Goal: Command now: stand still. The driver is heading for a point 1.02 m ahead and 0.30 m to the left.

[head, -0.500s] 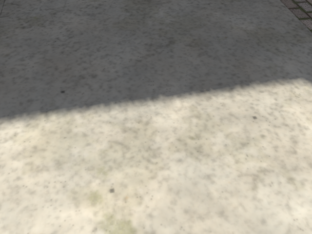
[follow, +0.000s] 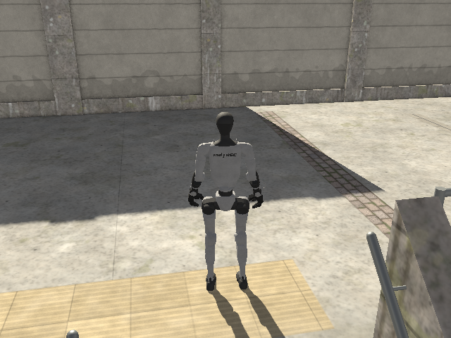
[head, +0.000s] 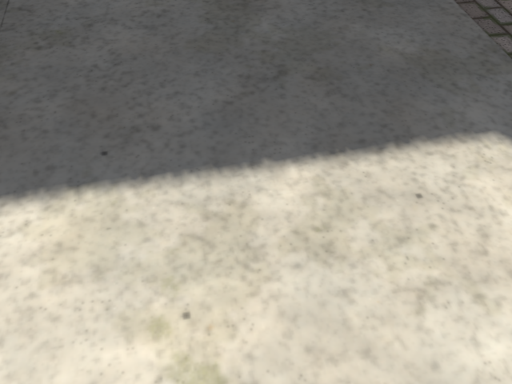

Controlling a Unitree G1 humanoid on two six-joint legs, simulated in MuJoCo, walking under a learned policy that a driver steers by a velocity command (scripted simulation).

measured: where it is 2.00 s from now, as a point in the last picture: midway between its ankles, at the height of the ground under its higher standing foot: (156, 200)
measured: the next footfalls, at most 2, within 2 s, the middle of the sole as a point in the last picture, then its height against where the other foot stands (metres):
right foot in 0.46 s outside the picture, level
left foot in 0.94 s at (249, 373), level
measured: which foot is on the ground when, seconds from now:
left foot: down 0.00-0.44, up 0.46-0.92, down 0.94-1.00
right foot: down 0.00-0.18, up 0.20-0.44, down 0.46-0.94, up 0.96-1.00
